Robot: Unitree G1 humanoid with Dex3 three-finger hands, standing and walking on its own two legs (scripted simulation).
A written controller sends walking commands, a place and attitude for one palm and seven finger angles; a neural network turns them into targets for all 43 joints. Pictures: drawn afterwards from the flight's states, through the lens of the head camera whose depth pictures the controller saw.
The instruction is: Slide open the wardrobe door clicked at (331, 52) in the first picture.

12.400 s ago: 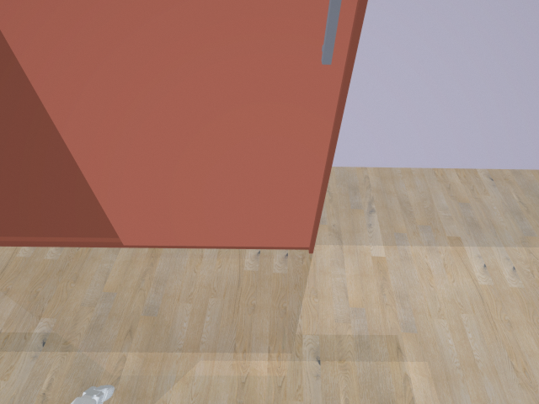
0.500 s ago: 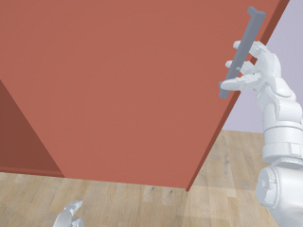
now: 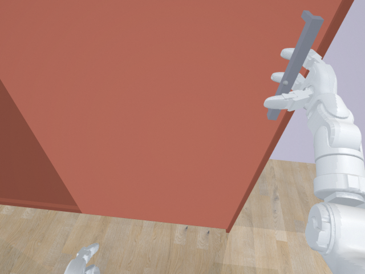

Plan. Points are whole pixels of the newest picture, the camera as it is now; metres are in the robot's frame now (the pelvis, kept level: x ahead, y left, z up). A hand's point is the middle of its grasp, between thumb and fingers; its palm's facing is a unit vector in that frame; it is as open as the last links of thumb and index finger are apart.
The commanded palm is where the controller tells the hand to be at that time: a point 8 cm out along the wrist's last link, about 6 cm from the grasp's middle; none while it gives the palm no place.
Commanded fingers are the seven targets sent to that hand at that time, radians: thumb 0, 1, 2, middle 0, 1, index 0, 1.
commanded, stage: slide the fingers in behind the handle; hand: right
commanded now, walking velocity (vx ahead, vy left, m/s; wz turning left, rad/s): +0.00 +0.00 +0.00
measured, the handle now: (287, 71) +0.50 -0.18 +0.24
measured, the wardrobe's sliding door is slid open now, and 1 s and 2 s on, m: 0.00 0.00 0.00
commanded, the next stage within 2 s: grip the handle and tug to test in 0.16 s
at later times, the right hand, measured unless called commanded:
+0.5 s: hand (288, 84) +0.44 -0.16 +0.24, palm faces +0.02 +1.00 +0.00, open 12.8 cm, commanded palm +0.42 -0.21 +0.24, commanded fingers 0.00 -0.11 -0.56 0.37 1.29 0.37 1.29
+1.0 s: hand (284, 83) +0.45 -0.16 +0.24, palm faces +0.00 +1.00 +0.01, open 5.7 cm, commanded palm +0.42 -0.21 +0.24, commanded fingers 0.00 -0.90 -0.90 0.45 1.40 0.45 1.40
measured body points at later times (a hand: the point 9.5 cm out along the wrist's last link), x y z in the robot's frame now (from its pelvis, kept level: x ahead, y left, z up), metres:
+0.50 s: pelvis +0.00 -0.01 +0.00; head +0.00 +0.01 +0.45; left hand +0.13 +0.24 -0.11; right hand +0.43 -0.22 +0.25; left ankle +0.01 +0.12 -0.74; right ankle -0.03 -0.11 -0.74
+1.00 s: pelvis +0.01 -0.01 +0.00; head +0.00 +0.01 +0.45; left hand +0.13 +0.24 -0.11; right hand +0.44 -0.21 +0.24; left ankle +0.01 +0.12 -0.74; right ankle -0.03 -0.11 -0.74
